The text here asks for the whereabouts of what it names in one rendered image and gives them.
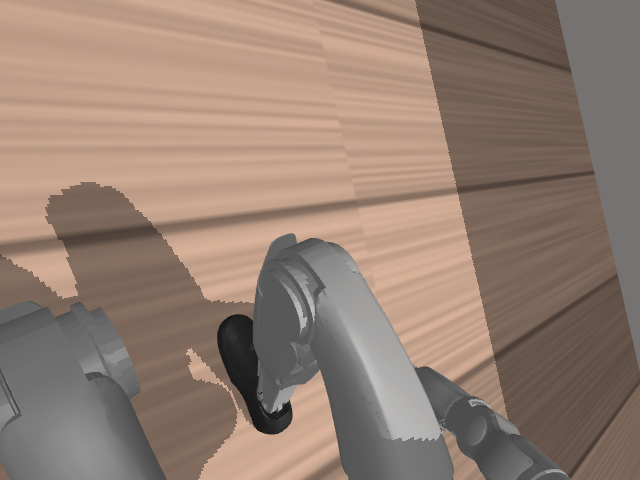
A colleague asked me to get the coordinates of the right robot foot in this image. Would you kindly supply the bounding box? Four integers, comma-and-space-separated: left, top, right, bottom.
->
217, 314, 293, 435

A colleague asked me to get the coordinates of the right robot arm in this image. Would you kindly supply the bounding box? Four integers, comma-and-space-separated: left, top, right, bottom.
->
445, 396, 571, 480

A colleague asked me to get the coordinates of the right robot hand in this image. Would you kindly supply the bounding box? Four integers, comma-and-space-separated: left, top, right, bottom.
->
412, 364, 471, 435

